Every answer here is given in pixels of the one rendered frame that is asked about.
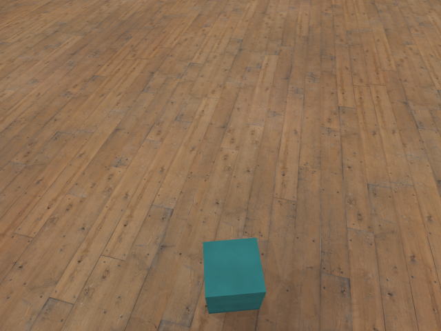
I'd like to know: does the carton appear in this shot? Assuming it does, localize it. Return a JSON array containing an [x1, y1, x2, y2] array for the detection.
[[203, 238, 266, 314]]

